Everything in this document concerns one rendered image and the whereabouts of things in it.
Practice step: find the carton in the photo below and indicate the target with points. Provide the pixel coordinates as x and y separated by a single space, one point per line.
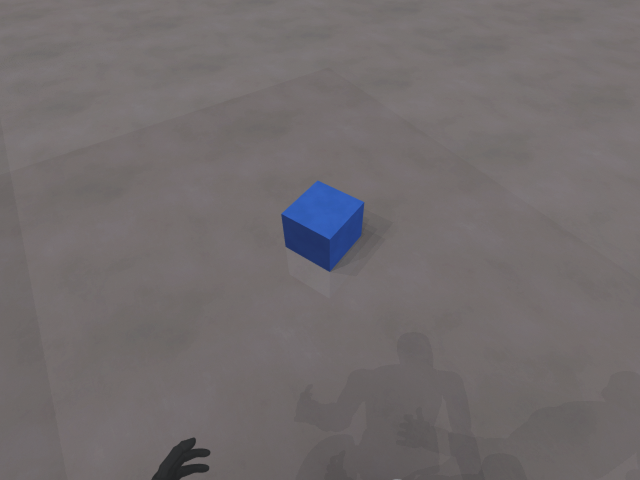
323 224

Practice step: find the left robot hand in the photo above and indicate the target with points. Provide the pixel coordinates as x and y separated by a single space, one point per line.
171 468

